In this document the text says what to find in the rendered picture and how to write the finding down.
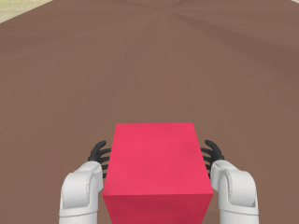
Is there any right robot forearm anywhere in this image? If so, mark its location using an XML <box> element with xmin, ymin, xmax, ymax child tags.
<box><xmin>210</xmin><ymin>160</ymin><xmax>260</xmax><ymax>224</ymax></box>

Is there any carton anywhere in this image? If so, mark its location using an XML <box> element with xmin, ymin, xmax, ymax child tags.
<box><xmin>102</xmin><ymin>122</ymin><xmax>214</xmax><ymax>224</ymax></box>

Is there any left robot forearm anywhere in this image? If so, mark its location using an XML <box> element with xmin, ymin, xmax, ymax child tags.
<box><xmin>59</xmin><ymin>161</ymin><xmax>104</xmax><ymax>224</ymax></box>

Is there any robot left hand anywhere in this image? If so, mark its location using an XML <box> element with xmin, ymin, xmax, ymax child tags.
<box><xmin>88</xmin><ymin>140</ymin><xmax>112</xmax><ymax>178</ymax></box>

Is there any robot right hand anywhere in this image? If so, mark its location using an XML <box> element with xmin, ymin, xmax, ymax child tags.
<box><xmin>200</xmin><ymin>140</ymin><xmax>225</xmax><ymax>179</ymax></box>

